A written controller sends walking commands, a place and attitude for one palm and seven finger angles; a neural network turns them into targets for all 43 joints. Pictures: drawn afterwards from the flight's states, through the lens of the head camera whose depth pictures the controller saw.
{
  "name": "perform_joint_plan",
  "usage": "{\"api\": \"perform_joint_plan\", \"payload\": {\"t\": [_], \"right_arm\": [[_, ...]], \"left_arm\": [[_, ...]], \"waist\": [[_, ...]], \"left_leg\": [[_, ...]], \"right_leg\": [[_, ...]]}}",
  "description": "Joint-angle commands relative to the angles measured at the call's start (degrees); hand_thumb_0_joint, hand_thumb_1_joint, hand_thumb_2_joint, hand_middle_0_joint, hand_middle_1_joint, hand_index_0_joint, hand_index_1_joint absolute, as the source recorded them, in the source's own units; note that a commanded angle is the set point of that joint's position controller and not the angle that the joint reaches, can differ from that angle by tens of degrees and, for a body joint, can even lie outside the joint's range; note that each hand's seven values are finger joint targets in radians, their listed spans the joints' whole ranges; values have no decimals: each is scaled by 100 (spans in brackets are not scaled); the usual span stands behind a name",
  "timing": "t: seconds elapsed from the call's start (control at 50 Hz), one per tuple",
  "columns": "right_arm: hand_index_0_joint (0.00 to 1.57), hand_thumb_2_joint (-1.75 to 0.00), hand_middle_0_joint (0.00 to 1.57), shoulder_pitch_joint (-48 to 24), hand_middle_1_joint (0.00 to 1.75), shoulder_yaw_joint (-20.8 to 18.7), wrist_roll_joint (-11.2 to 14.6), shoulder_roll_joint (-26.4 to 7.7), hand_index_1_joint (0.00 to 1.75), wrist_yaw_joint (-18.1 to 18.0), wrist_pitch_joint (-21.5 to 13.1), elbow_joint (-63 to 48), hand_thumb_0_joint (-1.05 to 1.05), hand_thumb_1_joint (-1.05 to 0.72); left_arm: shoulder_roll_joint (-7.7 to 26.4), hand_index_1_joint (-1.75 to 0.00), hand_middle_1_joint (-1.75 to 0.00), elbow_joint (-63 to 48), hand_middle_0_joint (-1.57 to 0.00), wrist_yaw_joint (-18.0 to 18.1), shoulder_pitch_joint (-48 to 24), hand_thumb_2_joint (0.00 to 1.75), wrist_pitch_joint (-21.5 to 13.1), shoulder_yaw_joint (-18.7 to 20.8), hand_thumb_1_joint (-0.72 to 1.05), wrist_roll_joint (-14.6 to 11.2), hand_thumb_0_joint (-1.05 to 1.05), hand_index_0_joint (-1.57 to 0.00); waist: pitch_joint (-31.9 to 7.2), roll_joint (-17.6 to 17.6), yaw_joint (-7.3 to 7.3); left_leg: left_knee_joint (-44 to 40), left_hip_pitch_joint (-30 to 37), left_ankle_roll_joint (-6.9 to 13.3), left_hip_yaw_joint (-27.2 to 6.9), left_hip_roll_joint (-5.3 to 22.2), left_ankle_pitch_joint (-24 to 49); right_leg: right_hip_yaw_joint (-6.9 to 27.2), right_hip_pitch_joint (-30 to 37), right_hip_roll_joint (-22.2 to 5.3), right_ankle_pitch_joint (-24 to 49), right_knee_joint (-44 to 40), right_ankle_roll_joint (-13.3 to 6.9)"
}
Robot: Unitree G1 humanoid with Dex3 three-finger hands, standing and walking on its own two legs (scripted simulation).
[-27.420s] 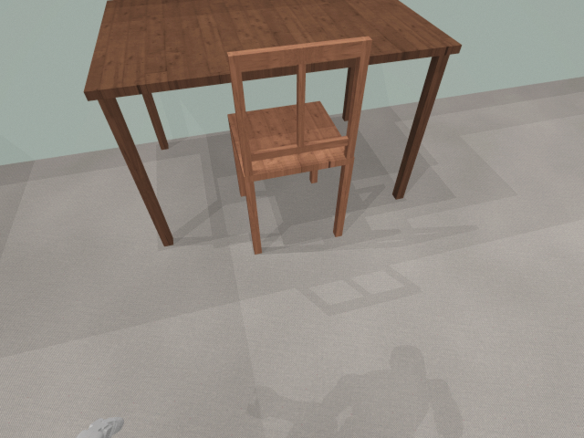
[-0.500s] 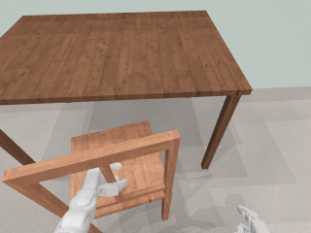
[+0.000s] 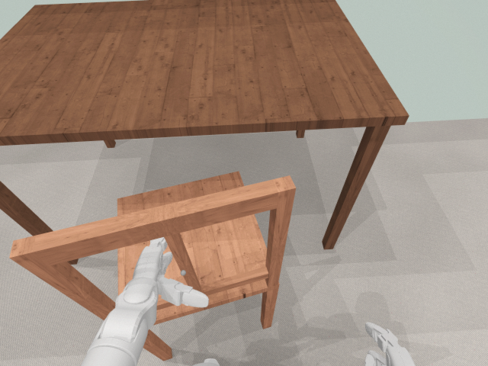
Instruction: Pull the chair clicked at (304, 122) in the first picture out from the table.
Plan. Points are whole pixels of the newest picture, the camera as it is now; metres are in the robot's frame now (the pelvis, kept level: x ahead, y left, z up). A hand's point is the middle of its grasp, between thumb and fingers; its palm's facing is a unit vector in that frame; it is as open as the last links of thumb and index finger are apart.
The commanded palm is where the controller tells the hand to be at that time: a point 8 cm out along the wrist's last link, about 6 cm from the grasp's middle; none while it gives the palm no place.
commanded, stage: open the thumb and straighten the fingers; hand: left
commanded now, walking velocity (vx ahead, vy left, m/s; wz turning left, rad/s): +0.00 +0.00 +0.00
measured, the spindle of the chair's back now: (185, 265) +0.31 +0.12 -0.06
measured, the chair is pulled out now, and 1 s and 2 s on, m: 0.20 0.20 0.19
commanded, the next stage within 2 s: draw the fingers out of the gap in 0.02 s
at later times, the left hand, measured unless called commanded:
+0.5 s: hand (178, 311) +0.23 +0.12 -0.05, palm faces -0.02 -0.99 -0.14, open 17.4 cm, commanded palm +0.21 +0.17 -0.02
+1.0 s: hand (171, 364) +0.15 +0.12 -0.04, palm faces +0.01 -0.99 -0.13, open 17.4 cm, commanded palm +0.13 +0.17 -0.02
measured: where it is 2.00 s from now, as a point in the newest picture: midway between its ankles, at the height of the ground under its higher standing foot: outside the picture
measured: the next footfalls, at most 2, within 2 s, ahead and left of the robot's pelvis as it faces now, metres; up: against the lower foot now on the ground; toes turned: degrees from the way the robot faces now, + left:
none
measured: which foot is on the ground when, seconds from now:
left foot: down 0.00-1.00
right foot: down 0.00-1.00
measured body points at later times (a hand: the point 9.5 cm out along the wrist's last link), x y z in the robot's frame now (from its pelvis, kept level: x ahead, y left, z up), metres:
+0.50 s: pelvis +0.01 +0.00 -0.01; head +0.04 -0.01 +0.44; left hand +0.23 +0.17 -0.04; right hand +0.18 -0.24 -0.09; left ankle +0.03 +0.09 -0.69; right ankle +0.00 -0.08 -0.69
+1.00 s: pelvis +0.01 -0.01 -0.02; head +0.03 -0.02 +0.43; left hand +0.15 +0.17 -0.03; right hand +0.20 -0.24 -0.08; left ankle +0.03 +0.09 -0.69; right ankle +0.00 -0.08 -0.69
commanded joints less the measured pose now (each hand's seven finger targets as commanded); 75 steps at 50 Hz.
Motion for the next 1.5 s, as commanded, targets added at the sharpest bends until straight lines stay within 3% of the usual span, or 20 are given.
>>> {"api": "perform_joint_plan", "payload": {"t": [0.0, 0.08, 0.1, 0.16, 0.2, 0.28, 0.36, 0.44, 0.66, 0.78, 0.98, 1.0, 1.02, 1.06, 1.1, 1.14, 1.2, 1.26, 1.34, 1.48], "right_arm": [[20, -90, 20, -327, 30, -312, 20, -784, 30, -118, -351, -813, 0, -90], [20, -90, 20, -358, 30, -282, 43, -809, 30, -98, -317, -824, 0, -90], [20, -90, 20, -302, 30, -293, 24, -840, 30, -99, -288, -741, 0, -90], [20, -90, 20, -370, 30, -319, 26, -839, 30, -52, -251, -1011, 0, -90], [20, -90, 20, -393, 30, -329, 21, -769, 30, -42, -297, -1158, 0, -90], [20, -90, 20, -412, 30, -317, 7, -753, 30, -50, -335, -1217, 0, -90], [20, -90, 20, -470, 30, -309, 1, -772, 30, -79, -367, -1304, 0, -90], [20, -90, 20, -457, 30, -277, -13, -721, 30, -118, -433, -1390, 0, -90], [20, -90, 20, -448, 30, -214, -53, -678, 30, -138, -419, -1728, 0, -90], [20, -90, 20, -384, 30, -215, -64, -592, 30, -177, -448, -1862, 0, -90], [20, -90, 20, -337, 30, -272, -24, -572, 30, -274, -739, -1859, 0, -90], [20, -90, 20, -306, 30, -277, -63, -498, 30, -262, -945, -1750, 0, -90], [20, -90, 20, -302, 30, -331, -81, -510, 30, -237, -1069, -1529, 0, -90], [20, -90, 20, -311, 30, -355, -45, -511, 30, -201, -1174, -1439, 0, -90], [20, -90, 20, -350, 30, -396, -21, -449, 30, -127, -1302, -1429, 0, -90], [20, -90, 20, -451, 30, -418, -5, -386, 30, -31, -1380, -1349, 0, -90], [20, -90, 20, -643, 30, -442, -16, -347, 30, 129, -1441, -1175, 0, -90], [20, -90, 20, -770, 30, -476, 53, -424, 30, 115, -1285, -1391, 0, -90], [20, -90, 20, -744, 30, -388, 134, -435, 30, -106, -1195, -1641, 0, -90], [20, -90, 20, -697, 30, -297, 191, -457, 30, -177, -1477, -1140, 0, -90]], "left_arm": [[547, 0, 0, -1362, 0, 77, -1414, 20, -426, 237, -55, -26, 0, 0], [426, 0, 0, -1210, 0, 1, -1257, 20, -242, 39, -55, 18, 0, 0], [654, 0, 0, -727, 0, -9, -1109, 20, -175, 320, -55, 65, 0, 0], [632, 0, 0, -1231, 0, -86, -313, 20, -134, 313, -55, 22, 0, 0], [601, 0, 0, -1979, 0, -81, 82, 20, -221, 231, -55, -23, 0, 0], [457, 0, 0, -2534, 0, 39, 409, 20, -315, -81, -55, 45, 0, 0], [458, 0, 0, -2865, 0, 115, 883, 20, -288, -213, -55, 131, 0, 0], [374, 0, 0, -3423, 0, 132, 1228, 20, -236, -408, -55, 164, 0, 0], [436, 0, 0, -4014, 0, 114, 2932, 20, 78, -494, -55, 268, 0, 0], [538, 0, 0, -4746, 0, 124, 3608, 20, -55, -430, -55, 283, 0, 0], [552, 0, 0, -5008, 0, -182, 4445, 20, -399, -520, -55, 201, 0, 0], [116, 0, 0, -5870, 0, -204, 3746, 20, -1258, -477, -55, -292, 0, 0], [433, 0, 0, -5441, 0, -208, 3965, 20, -1685, -199, -55, -230, 0, 0], [781, 0, 0, -5534, 0, -212, 4014, 20, -2159, 208, -55, -320, 0, 0], [740, 0, 0, -5841, 0, -292, 4069, 20, -2683, 231, -55, -404, 0, 0], [578, 0, 0, -5754, 0, -400, 4277, 20, -3160, 201, -55, -461, 0, 0], [456, 0, 0, -5303, 0, -659, 4150, 20, -3860, 202, -55, -516, 0, 0], [628, 0, 0, -4841, 0, -911, 4802, 20, -3530, 488, -55, -584, 0, 0], [1360, 0, 0, -6383, 0, -854, 4060, 20, -3093, 1049, -55, -817, 0, 0], [1079, -4, -4, -5773, -2, -863, 4044, 29, -3114, 1165, -37, -1105, 0, -2]], "waist": [[-1517, -574, -74], [-1233, -386, -98], [-1026, -376, -87], [-1418, -420, 109], [-1779, -115, 184], [-1311, -401, -4], [-1009, -433, -18], [-1236, -59, -6], [-922, -531, 83], [-968, -249, 104], [-894, -266, 59], [-776, -470, -5], [-862, -439, 83], [-885, -237, 185], [-1086, 149, 257], [-1083, 172, 317], [-797, -288, 244], [-1058, -648, 371], [-1371, -287, 388], [-301, -193, 173]], "left_leg": [[-526, 1150, -2, -446, 154, 970], [-561, 1053, -10, -452, 154, 815], [-491, 830, -25, -446, 134, 699], [-509, 919, -29, -401, 131, 960], [-488, 1196, -49, -362, 146, 1319], [-441, 1082, -33, -457, 197, 1293], [-363, 894, -9, -473, 166, 1013], [-332, 1091, -22, -522, 134, 1088], [-164, 590, -5, -548, 81, 964], [6, 486, 2, -516, 43, 1017], [203, 194, 27, -559, 15, 672], [466, 36, -29, -610, 20, 683], [586, -43, -51, -616, 34, 557], [605, -174, -66, -603, 37, 487], [628, -53, -97, -535, 25, 512], [709, -175, -128, -506, 36, 490], [962, -752, -148, -564, 75, 185], [823, -827, -104, -428, 68, -75], [575, -348, -30, -371, 45, -66], [187, -5, -50, -543, 117, -92]], "right_leg": [[312, 278, -130, 1164, -851, 231], [278, 118, -143, 971, -869, 216], [280, -45, -132, 863, -838, 200], [287, 319, -160, 1112, -790, 172], [281, 550, -188, 1464, -737, 155], [207, 229, -150, 1405, -687, 181], [230, 60, -147, 1146, -682, 182], [208, 100, -167, 1159, -637, 161], [198, 87, -181, 1205, -525, 171], [258, 73, -222, 1416, -436, 184], [321, -136, -266, 1094, -434, 235], [99, -511, -198, 1068, -212, 231], [172, -617, -199, 951, -105, 216], [271, -604, -197, 712, -82, 171], [255, -670, -167, 554, 24, 121], [239, -815, -134, 504, 148, 113], [314, -1130, -132, 308, 291, 168], [624, -533, -222, 46, -28, 257], [872, 76, -323, -357, -516, 299], [588, -172, -245, -254, -954, 285]]}}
